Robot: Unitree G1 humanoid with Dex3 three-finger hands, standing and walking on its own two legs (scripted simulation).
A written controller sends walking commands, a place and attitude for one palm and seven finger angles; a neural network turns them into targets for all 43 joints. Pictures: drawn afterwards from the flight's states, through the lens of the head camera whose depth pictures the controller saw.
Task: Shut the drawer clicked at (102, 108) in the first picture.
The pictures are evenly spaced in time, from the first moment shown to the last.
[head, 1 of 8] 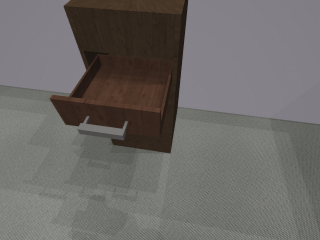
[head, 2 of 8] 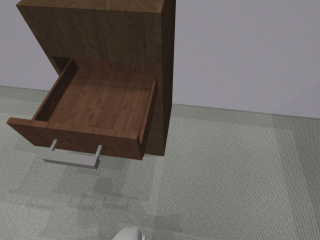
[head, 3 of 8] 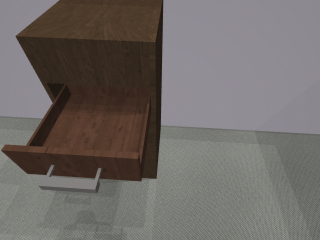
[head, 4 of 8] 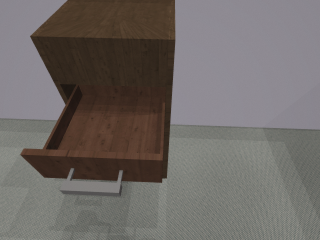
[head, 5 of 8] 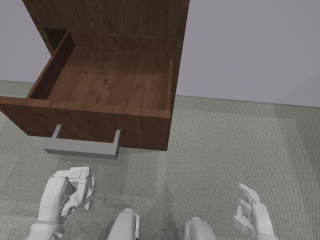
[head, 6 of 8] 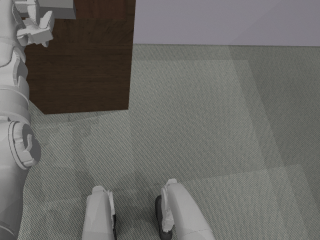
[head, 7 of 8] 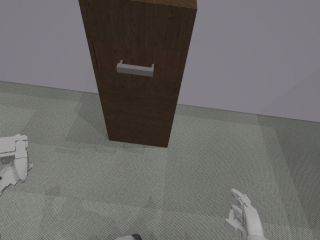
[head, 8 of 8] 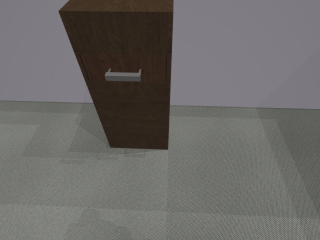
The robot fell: no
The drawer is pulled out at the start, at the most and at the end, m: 0.30 0.30 0.00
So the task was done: yes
